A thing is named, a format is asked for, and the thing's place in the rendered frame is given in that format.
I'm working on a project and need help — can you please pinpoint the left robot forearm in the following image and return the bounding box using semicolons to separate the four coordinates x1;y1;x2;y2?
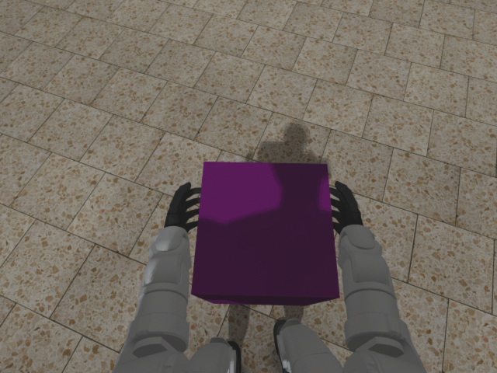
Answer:
112;226;192;373

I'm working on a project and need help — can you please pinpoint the robot right upper arm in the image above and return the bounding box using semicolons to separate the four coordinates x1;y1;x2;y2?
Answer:
342;350;425;373

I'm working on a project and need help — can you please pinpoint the right robot forearm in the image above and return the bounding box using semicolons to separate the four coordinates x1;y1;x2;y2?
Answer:
337;225;427;373

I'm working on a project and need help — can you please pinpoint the robot left upper arm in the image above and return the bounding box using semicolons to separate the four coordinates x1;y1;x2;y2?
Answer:
113;350;194;373

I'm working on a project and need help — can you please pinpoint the robot right thigh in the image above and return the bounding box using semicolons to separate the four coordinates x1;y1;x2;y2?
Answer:
276;324;343;373

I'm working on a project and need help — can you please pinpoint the left robot hand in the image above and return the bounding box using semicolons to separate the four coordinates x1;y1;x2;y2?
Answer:
164;182;201;233

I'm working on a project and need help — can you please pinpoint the right robot hand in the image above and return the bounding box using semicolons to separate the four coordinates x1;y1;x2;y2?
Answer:
329;181;363;235

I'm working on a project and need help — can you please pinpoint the right robot foot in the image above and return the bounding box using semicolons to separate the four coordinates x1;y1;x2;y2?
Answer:
273;320;290;373

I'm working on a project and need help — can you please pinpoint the carton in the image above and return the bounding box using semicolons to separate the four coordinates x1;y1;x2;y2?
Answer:
191;162;340;306

